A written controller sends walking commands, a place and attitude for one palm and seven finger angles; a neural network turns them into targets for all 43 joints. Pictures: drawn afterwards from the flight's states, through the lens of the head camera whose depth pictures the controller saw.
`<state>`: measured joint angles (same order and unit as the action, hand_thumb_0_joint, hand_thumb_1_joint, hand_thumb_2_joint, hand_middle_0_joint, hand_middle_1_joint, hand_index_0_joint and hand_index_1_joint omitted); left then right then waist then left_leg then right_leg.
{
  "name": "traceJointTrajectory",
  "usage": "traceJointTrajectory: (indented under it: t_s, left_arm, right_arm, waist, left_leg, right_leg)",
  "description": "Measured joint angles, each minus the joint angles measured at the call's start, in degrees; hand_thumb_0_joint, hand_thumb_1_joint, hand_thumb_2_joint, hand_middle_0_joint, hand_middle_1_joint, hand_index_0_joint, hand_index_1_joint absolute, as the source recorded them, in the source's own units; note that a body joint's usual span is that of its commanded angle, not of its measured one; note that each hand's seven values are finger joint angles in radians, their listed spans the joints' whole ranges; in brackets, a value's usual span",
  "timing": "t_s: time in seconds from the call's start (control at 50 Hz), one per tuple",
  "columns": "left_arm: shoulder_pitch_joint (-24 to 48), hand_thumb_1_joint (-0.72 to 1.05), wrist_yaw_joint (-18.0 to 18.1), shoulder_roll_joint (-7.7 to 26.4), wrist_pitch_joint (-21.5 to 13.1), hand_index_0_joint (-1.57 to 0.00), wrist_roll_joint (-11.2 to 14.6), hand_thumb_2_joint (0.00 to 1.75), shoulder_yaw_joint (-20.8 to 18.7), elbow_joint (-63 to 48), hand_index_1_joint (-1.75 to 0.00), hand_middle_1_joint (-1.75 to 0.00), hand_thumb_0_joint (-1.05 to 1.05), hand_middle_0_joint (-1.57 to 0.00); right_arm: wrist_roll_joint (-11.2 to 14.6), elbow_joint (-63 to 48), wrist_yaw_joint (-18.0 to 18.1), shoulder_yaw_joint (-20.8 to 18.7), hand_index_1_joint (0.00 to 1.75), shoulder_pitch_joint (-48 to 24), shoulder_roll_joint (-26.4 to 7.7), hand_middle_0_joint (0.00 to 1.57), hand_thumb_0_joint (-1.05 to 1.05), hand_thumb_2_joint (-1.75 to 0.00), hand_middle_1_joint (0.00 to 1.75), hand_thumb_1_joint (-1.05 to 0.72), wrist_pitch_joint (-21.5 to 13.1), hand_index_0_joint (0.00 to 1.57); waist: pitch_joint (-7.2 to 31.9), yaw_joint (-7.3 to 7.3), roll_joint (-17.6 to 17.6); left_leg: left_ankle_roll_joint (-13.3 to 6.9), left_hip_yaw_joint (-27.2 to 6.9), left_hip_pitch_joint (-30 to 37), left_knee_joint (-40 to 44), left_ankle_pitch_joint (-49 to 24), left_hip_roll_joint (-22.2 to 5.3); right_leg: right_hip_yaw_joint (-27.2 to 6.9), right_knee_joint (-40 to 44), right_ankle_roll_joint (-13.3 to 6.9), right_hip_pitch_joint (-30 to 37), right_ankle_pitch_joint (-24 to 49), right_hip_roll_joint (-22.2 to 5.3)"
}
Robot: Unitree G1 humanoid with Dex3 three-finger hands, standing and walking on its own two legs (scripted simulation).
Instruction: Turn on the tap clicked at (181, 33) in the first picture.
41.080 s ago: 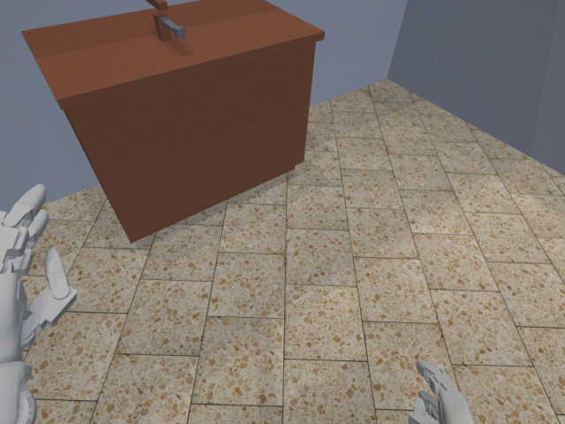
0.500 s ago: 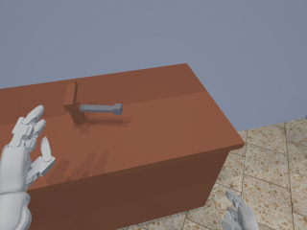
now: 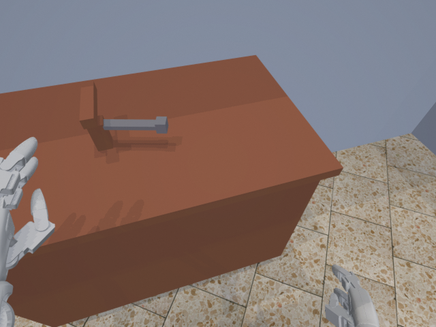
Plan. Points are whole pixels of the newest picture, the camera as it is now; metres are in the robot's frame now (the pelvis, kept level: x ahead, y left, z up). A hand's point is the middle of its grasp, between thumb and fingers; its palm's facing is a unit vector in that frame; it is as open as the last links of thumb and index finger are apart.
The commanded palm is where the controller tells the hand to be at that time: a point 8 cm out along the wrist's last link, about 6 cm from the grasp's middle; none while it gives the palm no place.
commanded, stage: step back with the hand held close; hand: left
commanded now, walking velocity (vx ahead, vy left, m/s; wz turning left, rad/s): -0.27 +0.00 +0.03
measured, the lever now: (161, 125) +0.52 +0.18 +0.06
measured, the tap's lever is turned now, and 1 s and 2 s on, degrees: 73 73 73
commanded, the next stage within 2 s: stop stepping back and stand still in 0.84 s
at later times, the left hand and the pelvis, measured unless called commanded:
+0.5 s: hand (28, 253) +0.17 +0.25 +0.16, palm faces +0.36 -0.84 -0.40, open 7.4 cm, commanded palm +0.11 +0.29 +0.18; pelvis -0.04 +0.01 -0.01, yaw +1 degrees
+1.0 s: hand out of the picture +0.04 +0.24 +0.16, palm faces +0.38 -0.85 -0.37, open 7.4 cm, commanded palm -0.03 +0.28 +0.18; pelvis -0.18 -0.01 -0.01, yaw +2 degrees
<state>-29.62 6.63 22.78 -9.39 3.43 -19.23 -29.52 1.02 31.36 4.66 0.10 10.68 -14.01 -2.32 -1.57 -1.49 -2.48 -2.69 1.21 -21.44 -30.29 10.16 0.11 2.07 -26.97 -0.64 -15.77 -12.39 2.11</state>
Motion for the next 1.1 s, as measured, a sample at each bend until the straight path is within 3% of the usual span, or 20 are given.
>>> traceJointTrajectory:
  t_s: [0.12,0.28,0.34,0.38,0.46,0.56,0.64,0.7,0.74,0.76,0.82,0.86,0.9,0.94,0.96,0.98,1.04,1.1]
  left_arm:
    - [0.3,0.89,1.0,-0.4,-0.3,-0.21,-1.1,0.89,-0.9,-0.3,-0.3,-0.3,0.01,-0.21]
    - [1.8,0.89,1.3,-2.2,0.0,-0.21,-1.6,0.89,0.0,-0.6,-0.3,-0.3,0.01,-0.21]
    - [1.8,0.89,1.7,-2.2,0.1,-0.21,-0.9,0.89,0.7,-2.0,-0.3,-0.3,0.01,-0.21]
    - [1.5,0.89,1.8,-2.0,-0.1,-0.21,-0.5,0.89,1.0,-3.3,-0.3,-0.3,0.01,-0.21]
    - [1.6,0.89,1.7,-0.2,-1.3,-0.22,-0.1,0.89,-0.1,-4.8,-0.3,-0.3,0.01,-0.22]
    - [0.9,0.89,1.8,1.8,-1.2,-0.22,-0.3,0.89,-2.9,-4.3,-0.3,-0.3,0.01,-0.22]
    - [1.4,0.89,1.6,0.9,-1.1,-0.21,-0.3,0.89,-2.4,-4.0,-0.3,-0.3,0.01,-0.21]
    - [2.2,0.89,1.2,-0.1,-1.2,-0.21,-0.7,0.89,-1.5,-3.5,-0.3,-0.3,0.01,-0.21]
    - [2.8,0.89,0.6,-1.0,-1.3,-0.21,-1.2,0.89,-0.5,-3.1,-0.3,-0.3,0.01,-0.21]
    - [2.6,0.89,0.4,-1.0,-1.5,-0.21,-1.1,0.89,-0.2,-3.3,-0.3,-0.3,0.01,-0.21]
    - [0.5,0.89,0.3,-1.0,-1.7,-0.21,-0.7,0.89,0.5,-4.9,-0.3,-0.3,0.01,-0.21]
    - [-0.3,0.89,0.3,-1.0,-1.7,-0.22,-0.6,0.89,0.1,-5.5,-0.3,-0.3,0.01,-0.22]
    - [-0.3,0.89,0.5,-0.3,-1.8,-0.22,-0.5,0.89,-0.7,-5.8,-0.3,-0.3,0.01,-0.22]
    - [0.1,0.89,0.9,0.3,-1.9,-0.22,-0.3,0.89,-1.5,-6.6,-0.3,-0.3,0.01,-0.22]
    - [1.0,0.89,1.2,1.1,-2.1,-0.22,-0.1,0.89,-2.0,-6.6,-0.3,-0.3,0.01,-0.22]
    - [1.9,0.89,1.5,1.7,-2.2,-0.22,0.1,0.89,-2.7,-6.1,-0.3,-0.3,0.01,-0.22]
    - [2.4,0.89,1.8,1.5,-1.1,-0.22,0.3,0.89,-3.9,-5.6,-0.3,-0.3,0.01,-0.22]
    - [1.3,0.89,2.1,0.0,-0.5,-0.21,0.1,0.89,-3.5,-5.7,-0.3,-0.3,0.01,-0.21]
  right_arm:
    - [-0.3,0.6,0.2,0.7,0.3,0.9,1.1,0.2,0.02,-0.9,0.3,-0.9,-1.6,0.21]
    - [-0.7,1.5,-0.4,1.7,0.3,0.6,2.3,0.2,0.02,-0.9,0.3,-0.9,-2.2,0.21]
    - [-0.6,1.9,-0.9,1.5,0.3,0.1,2.2,0.2,0.02,-0.9,0.3,-0.9,-1.9,0.21]
    - [-0.3,2.0,-1.2,1.1,0.3,-0.1,2.0,0.2,0.02,-0.9,0.3,-0.9,-1.5,0.21]
    - [-0.1,1.7,-0.8,0.2,0.3,-0.6,1.5,0.2,0.02,-0.9,0.3,-0.9,-1.0,0.21]
    - [-1.3,1.3,-1.1,-0.4,0.3,-0.6,2.8,0.2,0.02,-0.9,0.3,-0.9,-3.1,0.2]
    - [-1.5,1.9,-1.9,0.6,0.3,-0.1,3.7,0.2,0.02,-0.9,0.3,-0.9,-4.4,0.2]
    - [-1.4,1.9,-2.2,1.4,0.3,-0.4,3.8,0.2,0.02,-0.9,0.3,-0.9,-4.6,0.21]
    - [-1.3,2.2,-2.3,1.4,0.3,-1.0,3.4,0.2,0.02,-0.9,0.3,-0.9,-4.3,0.21]
    - [-1.0,2.4,-2.2,1.3,0.3,-0.9,3.4,0.2,0.02,-0.9,0.3,-0.9,-4.0,0.21]
    - [-0.5,3.3,-2.2,0.7,0.3,-0.6,3.8,0.2,0.02,-0.9,0.3,-0.9,-2.7,0.21]
    - [-0.5,3.3,-1.9,0.7,0.3,-0.5,3.9,0.2,0.02,-0.9,0.3,-0.9,-1.8,0.21]
    - [-0.5,2.9,-1.5,0.8,0.3,-0.3,3.7,0.2,0.02,-0.9,0.3,-0.9,-1.5,0.21]
    - [-0.4,1.5,-1.1,0.5,0.3,0.2,2.7,0.2,0.02,-0.9,0.3,-0.9,-2.0,0.21]
    - [-0.4,1.5,-0.8,-0.1,0.3,-0.2,2.8,0.2,0.02,-0.9,0.3,-0.9,-2.5,0.21]
    - [-0.3,1.9,-0.8,-0.5,0.3,-0.7,3.3,0.2,0.02,-0.9,0.3,-0.9,-2.9,0.21]
    - [-0.5,2.2,-1.6,-0.7,0.3,-0.5,4.3,0.2,0.02,-0.9,0.3,-0.9,-4.8,0.2]
    - [0.3,2.2,-2.8,-0.4,0.3,1.6,4.3,0.2,0.02,-0.9,0.3,-0.9,-6.1,0.21]
  waist:
    - [0.0,-0.22,0.3]
    - [-0.1,-0.29,0.3]
    - [-0.2,0.14,0.9]
    - [-0.2,0.71,1.6]
    - [-0.5,1.79,3.3]
    - [-0.9,1.18,4.0]
    - [-0.7,0.24,3.5]
    - [-0.9,-0.05,2.2]
    - [-1.9,0.41,-0.1]
    - [-1.9,0.56,0.0]
    - [-0.9,0.74,2.8]
    - [-0.3,1.41,4.8]
    - [0.3,2.34,6.5]
    - [0.6,3.28,6.3]
    - [-0.1,3.56,7.1]
    - [-1.4,2.96,8.4]
    - [-2.7,2.71,8.3]
    - [-1.8,2.74,6.3]
  left_leg:
    - [-0.6,0.0,-1.4,0.1,-1.1,0.8]
    - [-0.1,-0.5,-3.3,-2.5,1.2,0.5]
    - [1.2,-1.1,-5.1,-6.7,6.1,0.4]
    - [1.8,-1.9,-4.5,-8.6,5.0,0.2]
    - [1.0,-2.4,-3.7,-7.0,2.9,0.5]
    - [0.6,-1.2,-3.3,-2.6,-0.2,0.1]
    - [1.3,-1.2,-3.0,0.7,-3.4,-1.1]
    - [2.0,-1.9,-4.6,0.1,-4.5,-2.1]
    - [2.1,-3.6,-6.4,-2.7,-1.6,-3.4]
    - [2.6,-4.0,-7.7,-5.8,3.7,-3.1]
    - [4.2,-3.2,-11.2,-24.0,13.5,-0.2]
    - [4.4,-1.8,-9.6,-27.2,16.0,0.5]
    - [4.0,-0.8,-5.2,-20.0,15.8,0.3]
    - [3.0,-0.4,1.1,-6.2,9.0,-1.3]
    - [2.5,-0.1,1.3,-4.5,6.3,-0.9]
    - [2.2,0.7,1.1,-4.9,5.4,-0.2]
    - [2.3,0.9,1.3,-4.4,3.8,-0.6]
    - [2.5,0.1,1.5,-2.8,2.0,-1.7]
  right_leg:
    - [-0.5,-1.8,0.9,-2.1,0.0,-0.5]
    - [-0.2,-3.1,-0.2,-3.3,0.3,0.0]
    - [0.0,-3.7,-0.6,-4.1,0.4,0.1]
    - [0.0,-4.9,-0.5,-4.8,0.0,-0.1]
    - [-0.1,-7.1,0.6,-6.8,-0.3,-1.0]
    - [-3.3,-13.8,1.3,-8.6,-10.6,0.0]
    - [-4.0,-9.1,1.7,-4.7,-9.0,0.1]
    - [-3.6,-2.4,1.6,-1.2,-2.2,0.3]
    - [-2.1,-0.7,1.1,-0.8,1.2,1.8]
    - [-1.7,-0.9,0.8,-1.3,1.3,1.8]
    - [-2.5,-2.5,0.3,-3.6,1.1,-0.1]
    - [-3.0,-2.9,0.6,-4.9,1.8,-1.4]
    - [-3.0,-3.9,1.0,-6.9,2.4,-2.6]
    - [-2.1,-6.6,1.6,-9.5,2.2,-2.9]
    - [-2.3,-9.4,1.9,-11.2,0.5,-3.5]
    - [-3.7,-13.9,1.9,-12.8,-4.0,-3.4]
    - [-5.0,-27.8,2.3,-16.0,-11.5,-1.0]
    - [-2.9,-27.0,2.3,-13.5,-10.0,-0.5]
